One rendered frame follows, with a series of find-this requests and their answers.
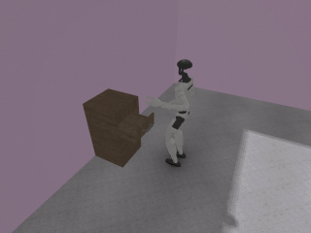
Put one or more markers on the right robot upper arm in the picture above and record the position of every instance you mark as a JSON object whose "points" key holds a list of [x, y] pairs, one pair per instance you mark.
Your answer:
{"points": [[192, 91]]}

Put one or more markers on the right robot hand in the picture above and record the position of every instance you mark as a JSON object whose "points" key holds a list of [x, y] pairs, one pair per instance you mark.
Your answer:
{"points": [[172, 101]]}

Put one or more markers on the left robot upper arm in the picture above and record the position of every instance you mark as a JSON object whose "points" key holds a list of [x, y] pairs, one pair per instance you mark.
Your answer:
{"points": [[180, 90]]}

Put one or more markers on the left robot hand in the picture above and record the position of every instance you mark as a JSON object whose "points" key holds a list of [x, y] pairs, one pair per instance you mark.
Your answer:
{"points": [[155, 102]]}

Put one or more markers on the drawer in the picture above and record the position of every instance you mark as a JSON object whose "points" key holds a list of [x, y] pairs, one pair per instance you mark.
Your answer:
{"points": [[132, 127]]}

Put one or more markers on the robot left foot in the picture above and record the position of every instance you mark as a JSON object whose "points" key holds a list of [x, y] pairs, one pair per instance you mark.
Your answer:
{"points": [[171, 162]]}

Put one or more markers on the left robot forearm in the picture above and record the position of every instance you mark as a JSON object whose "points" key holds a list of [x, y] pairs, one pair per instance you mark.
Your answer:
{"points": [[178, 108]]}

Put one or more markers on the left robot thigh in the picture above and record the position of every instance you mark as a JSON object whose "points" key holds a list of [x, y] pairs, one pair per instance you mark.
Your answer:
{"points": [[171, 129]]}

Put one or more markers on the cabinet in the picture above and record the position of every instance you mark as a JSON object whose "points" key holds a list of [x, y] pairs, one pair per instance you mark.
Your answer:
{"points": [[103, 113]]}

